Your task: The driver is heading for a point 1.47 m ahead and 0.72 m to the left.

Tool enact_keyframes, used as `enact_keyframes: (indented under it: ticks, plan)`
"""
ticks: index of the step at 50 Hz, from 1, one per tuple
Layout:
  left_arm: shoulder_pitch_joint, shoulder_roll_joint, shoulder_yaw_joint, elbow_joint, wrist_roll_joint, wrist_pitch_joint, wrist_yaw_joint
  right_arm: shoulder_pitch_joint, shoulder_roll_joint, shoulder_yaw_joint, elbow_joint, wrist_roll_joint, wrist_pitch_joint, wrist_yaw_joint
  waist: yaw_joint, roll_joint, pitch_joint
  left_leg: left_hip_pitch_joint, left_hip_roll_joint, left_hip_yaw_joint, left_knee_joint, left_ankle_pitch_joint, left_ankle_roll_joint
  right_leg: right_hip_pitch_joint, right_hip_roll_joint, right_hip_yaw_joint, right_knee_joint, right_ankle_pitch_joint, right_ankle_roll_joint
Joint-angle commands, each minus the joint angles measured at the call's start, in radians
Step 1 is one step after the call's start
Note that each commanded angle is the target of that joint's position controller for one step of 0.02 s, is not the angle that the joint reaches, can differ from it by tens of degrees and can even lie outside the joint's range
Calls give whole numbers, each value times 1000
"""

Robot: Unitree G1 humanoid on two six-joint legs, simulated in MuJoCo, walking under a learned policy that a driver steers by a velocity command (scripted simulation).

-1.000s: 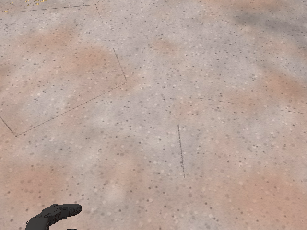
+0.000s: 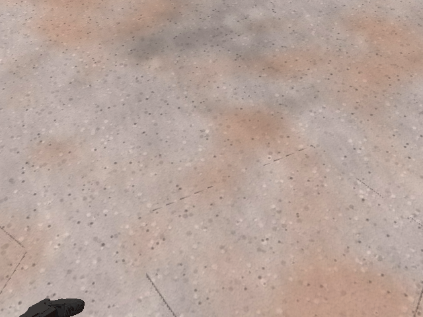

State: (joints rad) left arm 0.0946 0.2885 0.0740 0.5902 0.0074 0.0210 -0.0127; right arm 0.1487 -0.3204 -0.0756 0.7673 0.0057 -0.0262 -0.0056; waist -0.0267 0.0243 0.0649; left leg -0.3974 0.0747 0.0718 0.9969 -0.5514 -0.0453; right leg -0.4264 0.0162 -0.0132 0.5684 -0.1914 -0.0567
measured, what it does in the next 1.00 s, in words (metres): steps on the spot, turning left: left foot, then right foot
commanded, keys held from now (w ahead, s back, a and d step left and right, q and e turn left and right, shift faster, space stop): q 1.00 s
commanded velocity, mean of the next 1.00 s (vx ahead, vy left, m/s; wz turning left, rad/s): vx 0.01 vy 0.00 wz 0.40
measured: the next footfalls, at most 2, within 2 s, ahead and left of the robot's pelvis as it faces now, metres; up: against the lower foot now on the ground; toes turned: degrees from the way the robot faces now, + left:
left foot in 0.34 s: +0.04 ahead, +0.13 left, +0.00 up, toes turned +10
right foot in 0.80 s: +0.11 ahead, -0.09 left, +0.00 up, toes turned +28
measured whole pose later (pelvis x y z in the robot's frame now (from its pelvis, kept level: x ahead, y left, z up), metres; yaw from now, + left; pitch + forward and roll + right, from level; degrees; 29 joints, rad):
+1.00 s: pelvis +0.02 +0.00 +0.01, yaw +30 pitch +2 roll +0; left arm 0.15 0.25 0.07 0.74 0.01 0.00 0.04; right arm 0.20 -0.36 -0.11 0.64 0.02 0.06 -0.02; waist 0.00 0.05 0.04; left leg -0.54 -0.03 -0.08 1.13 -0.41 -0.09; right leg -0.23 -0.02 -0.04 0.43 -0.23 -0.02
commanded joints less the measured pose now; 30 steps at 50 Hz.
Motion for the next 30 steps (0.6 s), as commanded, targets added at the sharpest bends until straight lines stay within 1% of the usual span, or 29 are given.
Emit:
enact_keyframes:
  ticks: [1,2,3,4,5,6,8,10,12,14,15,16,17,18,19,20,21,22,23,24,25,27,30]
  plan:
    - [64,81,13,-28,-3,-28,6,17,-72,-8,-47,7,10,-4,42,-87,-259,-219,34,-114,139,-21,-7,375,-288,267,-176,469,-205]
    - [14,65,4,-19,-2,-30,9,25,-74,-8,-36,-6,24,-14,19,-111,-229,-141,40,-107,84,43,-21,276,-258,210,-198,422,-180]
    - [-17,65,0,-7,10,-31,10,62,-63,-5,-19,-7,35,-15,-7,-138,-213,-42,28,-88,54,95,-34,180,-230,153,-217,419,-175]
    - [-35,59,0,4,22,-35,13,91,-51,-2,-6,-4,41,-16,-20,-152,-205,15,19,-81,-5,124,-41,140,-214,116,-230,395,-173]
    - [-43,57,0,14,27,-39,16,94,-40,4,-2,-2,43,-16,-16,-158,-198,49,16,-78,-73,147,-43,131,-207,93,-234,358,-169]
    - [-38,63,2,25,29,-41,20,71,-38,8,-8,-1,43,-17,1,-159,-187,58,14,-76,-125,161,-40,138,-217,94,-238,319,-174]
    - [-18,106,15,45,23,-33,33,35,-66,4,-31,2,45,-19,28,-159,-169,41,5,-65,-163,156,-30,170,-261,130,-242,245,-193]
    - [-6,130,24,58,14,-21,45,24,-82,-1,-45,7,48,-18,41,-159,-149,12,-2,-54,-164,135,-17,197,-298,165,-247,183,-203]
    - [-8,128,26,67,5,-13,53,27,-72,-2,-52,6,51,-15,40,-153,-132,-1,-6,-43,-179,116,1,217,-319,176,-238,173,-198]
    - [-28,123,28,73,-5,-6,59,57,-51,0,-47,4,53,-6,19,-146,-134,40,-21,-17,-256,147,25,225,-317,147,-199,221,-177]
    - [-41,123,30,76,-13,-2,62,87,-43,0,-39,2,53,0,-1,-142,-139,85,-36,3,-338,204,43,219,-305,120,-165,236,-154]
    - [-36,118,32,85,-25,2,64,114,-47,-3,-32,-4,52,5,-16,-125,-134,130,-48,-2,-449,299,71,204,-277,84,-115,196,-110]
    - [1,93,32,97,-29,4,66,125,-98,-15,-40,-15,49,5,-4,-20,-118,182,12,-132,-573,475,121,138,-208,11,18,76,-28]
    - [4,37,20,70,7,-1,63,111,-201,-39,-64,-12,47,-11,49,247,-101,266,223,-445,-620,762,240,-76,-52,-116,260,-192,82]
    - [-128,59,23,32,6,-7,67,150,-209,-39,-74,-42,34,-3,-49,295,-90,249,330,-608,-705,826,395,-209,42,-9,450,-478,98]
    - [-124,82,35,39,-5,-8,65,142,-191,-34,-79,-54,14,0,-34,185,-97,265,295,-553,-694,795,389,-236,14,66,580,-455,92]
    - [-92,85,40,59,-10,-5,63,89,-174,-35,-87,-36,3,-4,2,121,-99,286,233,-468,-661,775,329,-255,-5,88,610,-367,89]
    - [-68,85,44,79,-7,-1,66,50,-153,-31,-98,-14,2,-8,17,79,-106,294,194,-418,-647,770,285,-260,-15,92,594,-307,94]
    - [-60,93,47,85,-1,0,70,29,-133,-25,-107,1,5,-15,27,72,-121,303,175,-395,-641,791,268,-247,-21,97,584,-257,104]
    - [-52,79,45,88,-2,-2,68,35,-124,-21,-110,4,10,-20,31,73,-141,301,155,-378,-635,825,265,-216,-10,88,583,-223,115]
    - [-43,67,42,89,-7,-4,67,49,-122,-22,-113,4,15,-23,30,76,-157,319,143,-369,-632,831,266,-204,-3,84,552,-199,122]
    - [-56,56,36,86,-13,-11,66,75,-131,-29,-117,5,22,-30,14,86,-164,358,130,-374,-627,799,265,-201,3,84,437,-170,133]
    - [-77,54,29,82,-15,-19,59,78,-154,-41,-132,7,35,-37,-2,115,-157,334,118,-407,-626,683,266,-138,10,92,281,-158,144]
